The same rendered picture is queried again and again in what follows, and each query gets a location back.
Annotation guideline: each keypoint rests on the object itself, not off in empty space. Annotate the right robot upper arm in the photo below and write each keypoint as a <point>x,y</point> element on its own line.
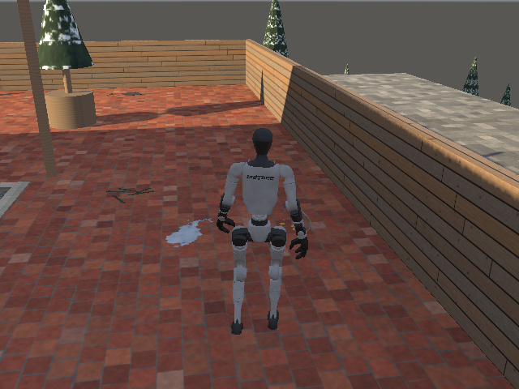
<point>290,188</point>

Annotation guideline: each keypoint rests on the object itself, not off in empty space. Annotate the robot left forearm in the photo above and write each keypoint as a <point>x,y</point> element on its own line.
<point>223,210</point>

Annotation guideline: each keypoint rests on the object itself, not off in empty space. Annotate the robot right forearm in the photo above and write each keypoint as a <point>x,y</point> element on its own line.
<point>297,219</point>

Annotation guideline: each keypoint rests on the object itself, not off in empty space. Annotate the right robot hand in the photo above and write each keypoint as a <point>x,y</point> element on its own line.
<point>303,247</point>

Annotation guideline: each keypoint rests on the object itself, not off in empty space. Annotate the left robot thigh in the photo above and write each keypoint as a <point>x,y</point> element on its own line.
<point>239,244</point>

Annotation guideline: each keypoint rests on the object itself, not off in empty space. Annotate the left robot hand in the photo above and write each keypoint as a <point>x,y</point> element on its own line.
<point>227,221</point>

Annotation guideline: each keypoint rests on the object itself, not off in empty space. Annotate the right robot shin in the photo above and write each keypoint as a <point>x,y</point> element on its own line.
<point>274,293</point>

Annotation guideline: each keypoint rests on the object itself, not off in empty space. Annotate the left robot upper arm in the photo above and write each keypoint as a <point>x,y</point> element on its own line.
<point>231,183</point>

